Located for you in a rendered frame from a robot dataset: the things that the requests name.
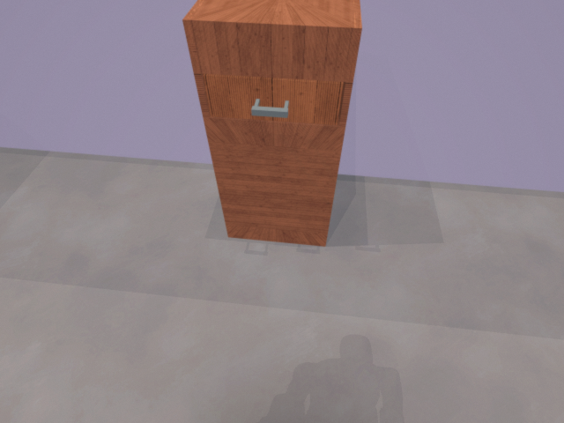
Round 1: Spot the handle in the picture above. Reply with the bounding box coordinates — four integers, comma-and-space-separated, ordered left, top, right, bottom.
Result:
251, 99, 289, 118

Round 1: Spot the cabinet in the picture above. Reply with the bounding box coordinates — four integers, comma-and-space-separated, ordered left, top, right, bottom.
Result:
182, 0, 362, 247

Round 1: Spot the drawer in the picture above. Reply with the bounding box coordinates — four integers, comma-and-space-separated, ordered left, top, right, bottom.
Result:
203, 74, 344, 125

